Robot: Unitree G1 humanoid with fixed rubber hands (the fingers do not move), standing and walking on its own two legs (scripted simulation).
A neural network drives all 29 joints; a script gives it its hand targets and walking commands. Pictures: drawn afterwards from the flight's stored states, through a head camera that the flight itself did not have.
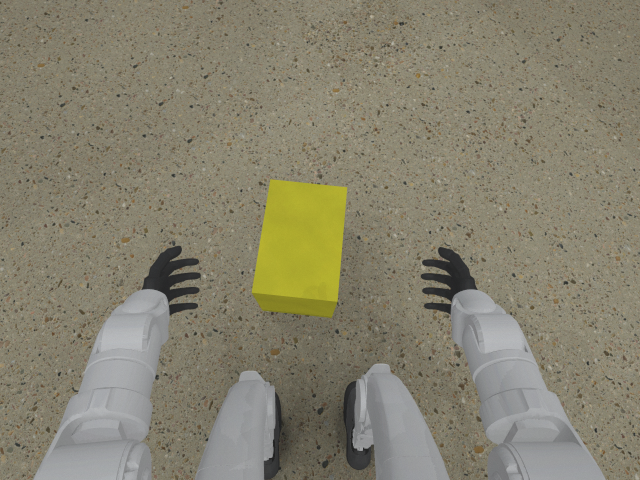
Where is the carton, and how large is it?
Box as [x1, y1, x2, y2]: [252, 179, 346, 317]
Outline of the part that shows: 270,179 252,293 263,310 331,317 337,301 346,187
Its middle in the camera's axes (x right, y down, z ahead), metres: -0.05 +0.04 +1.04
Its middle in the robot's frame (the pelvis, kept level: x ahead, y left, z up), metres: +0.56 +0.02 -0.57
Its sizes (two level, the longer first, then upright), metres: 0.295 0.197 0.232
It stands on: the floor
